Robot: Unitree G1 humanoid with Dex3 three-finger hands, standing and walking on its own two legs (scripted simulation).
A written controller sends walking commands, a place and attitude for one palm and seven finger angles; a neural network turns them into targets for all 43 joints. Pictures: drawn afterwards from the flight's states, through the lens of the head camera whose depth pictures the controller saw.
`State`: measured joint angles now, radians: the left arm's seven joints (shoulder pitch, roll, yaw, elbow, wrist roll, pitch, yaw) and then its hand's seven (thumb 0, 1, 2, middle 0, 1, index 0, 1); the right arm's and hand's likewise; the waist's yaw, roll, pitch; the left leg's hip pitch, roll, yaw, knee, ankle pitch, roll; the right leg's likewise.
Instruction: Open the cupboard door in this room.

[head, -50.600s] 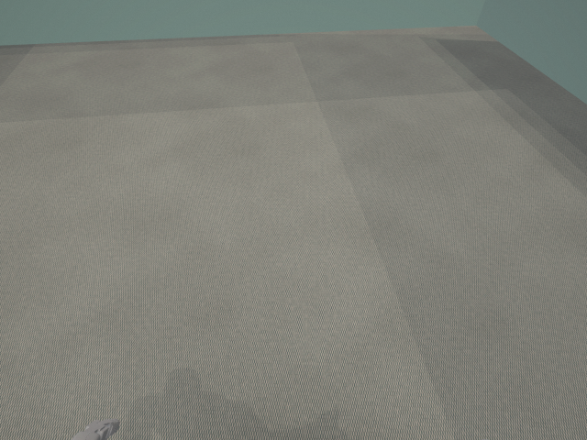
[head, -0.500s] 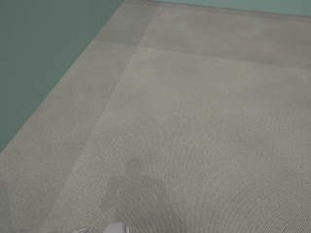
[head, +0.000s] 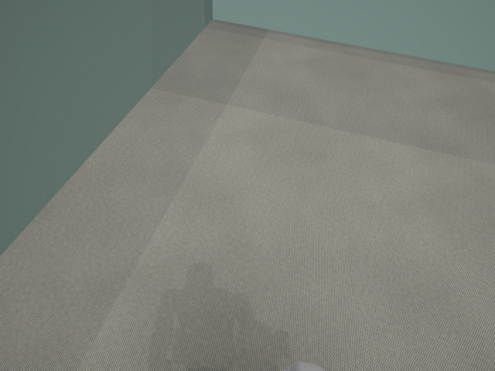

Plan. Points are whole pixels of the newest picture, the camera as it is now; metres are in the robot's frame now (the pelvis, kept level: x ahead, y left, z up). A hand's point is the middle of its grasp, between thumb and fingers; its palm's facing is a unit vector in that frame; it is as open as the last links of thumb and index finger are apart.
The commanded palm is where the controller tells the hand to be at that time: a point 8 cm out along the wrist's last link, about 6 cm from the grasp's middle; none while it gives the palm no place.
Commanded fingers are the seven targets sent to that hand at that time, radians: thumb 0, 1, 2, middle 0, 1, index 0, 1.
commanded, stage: walk to a spot facing it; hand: left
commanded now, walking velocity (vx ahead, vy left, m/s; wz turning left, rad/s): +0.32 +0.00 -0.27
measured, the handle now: out of the picture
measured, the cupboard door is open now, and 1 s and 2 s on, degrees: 46 46 46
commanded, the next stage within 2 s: turn to face it in 0.14 s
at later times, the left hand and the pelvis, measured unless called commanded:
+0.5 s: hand (215, 278) +0.32 +0.09 -0.16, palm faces +0.01 -0.99 -0.16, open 7.2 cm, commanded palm none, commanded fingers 0.00 0.90 0.90 -0.20 -0.30 -0.20 -0.30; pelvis +0.20 -0.07 +0.00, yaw +1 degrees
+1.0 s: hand (160, 293) +0.28 +0.20 -0.16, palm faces +0.31 -0.92 -0.25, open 7.4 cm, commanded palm none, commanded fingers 0.00 0.90 0.90 -0.20 -0.30 -0.20 -0.30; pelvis +0.26 -0.03 +0.01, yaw +16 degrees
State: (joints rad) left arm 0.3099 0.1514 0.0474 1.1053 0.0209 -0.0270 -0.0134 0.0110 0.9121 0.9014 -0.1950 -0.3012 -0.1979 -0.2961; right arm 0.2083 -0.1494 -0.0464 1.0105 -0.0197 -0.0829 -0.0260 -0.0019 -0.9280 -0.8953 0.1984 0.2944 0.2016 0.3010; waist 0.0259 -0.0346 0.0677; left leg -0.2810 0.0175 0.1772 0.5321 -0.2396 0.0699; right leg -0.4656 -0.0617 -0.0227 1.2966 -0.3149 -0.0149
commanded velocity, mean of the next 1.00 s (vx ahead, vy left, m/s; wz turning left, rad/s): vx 0.05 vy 0.00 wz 0.39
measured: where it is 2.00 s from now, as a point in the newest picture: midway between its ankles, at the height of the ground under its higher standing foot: (276, 352)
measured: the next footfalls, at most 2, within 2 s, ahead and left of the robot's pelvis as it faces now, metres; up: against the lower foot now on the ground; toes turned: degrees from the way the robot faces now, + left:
right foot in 0.34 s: +0.26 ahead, -0.17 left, +0.00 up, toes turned -12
left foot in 0.72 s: +0.32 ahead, +0.06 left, +0.00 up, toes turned +18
